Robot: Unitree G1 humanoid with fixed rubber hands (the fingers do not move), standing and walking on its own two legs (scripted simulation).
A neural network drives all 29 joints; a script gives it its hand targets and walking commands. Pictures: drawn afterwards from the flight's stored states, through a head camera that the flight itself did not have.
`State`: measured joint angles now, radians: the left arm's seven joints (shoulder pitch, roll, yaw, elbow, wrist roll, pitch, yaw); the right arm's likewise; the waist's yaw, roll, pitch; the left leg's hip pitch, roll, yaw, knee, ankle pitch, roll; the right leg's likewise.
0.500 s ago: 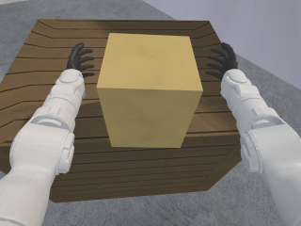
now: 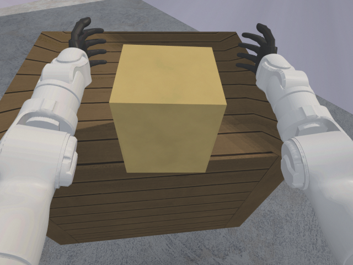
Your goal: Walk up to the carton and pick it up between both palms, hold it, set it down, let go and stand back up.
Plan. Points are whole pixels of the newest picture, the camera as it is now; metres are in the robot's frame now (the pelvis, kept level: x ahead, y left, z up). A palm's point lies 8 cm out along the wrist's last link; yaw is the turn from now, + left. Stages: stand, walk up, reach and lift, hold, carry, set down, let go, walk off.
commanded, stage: set down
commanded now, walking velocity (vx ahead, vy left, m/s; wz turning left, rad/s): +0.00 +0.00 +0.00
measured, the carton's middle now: (167, 113) +0.46 +0.01 +0.08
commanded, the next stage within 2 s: none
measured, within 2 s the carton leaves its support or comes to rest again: neither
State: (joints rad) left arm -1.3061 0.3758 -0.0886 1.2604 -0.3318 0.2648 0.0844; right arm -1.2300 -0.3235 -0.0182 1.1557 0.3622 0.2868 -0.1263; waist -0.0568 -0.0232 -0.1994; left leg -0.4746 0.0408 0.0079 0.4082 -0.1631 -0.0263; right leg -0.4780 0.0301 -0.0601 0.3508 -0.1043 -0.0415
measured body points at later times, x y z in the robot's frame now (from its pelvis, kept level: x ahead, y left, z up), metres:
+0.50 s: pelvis +0.00 +0.00 +0.01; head +0.01 +0.02 +0.46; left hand +0.46 +0.21 +0.22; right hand +0.44 -0.21 +0.21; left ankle +0.01 +0.13 -0.74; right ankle +0.03 -0.09 -0.74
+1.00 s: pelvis -0.01 +0.01 +0.01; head -0.01 +0.02 +0.46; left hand +0.40 +0.21 +0.15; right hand +0.38 -0.21 +0.14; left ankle +0.01 +0.13 -0.74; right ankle +0.03 -0.09 -0.74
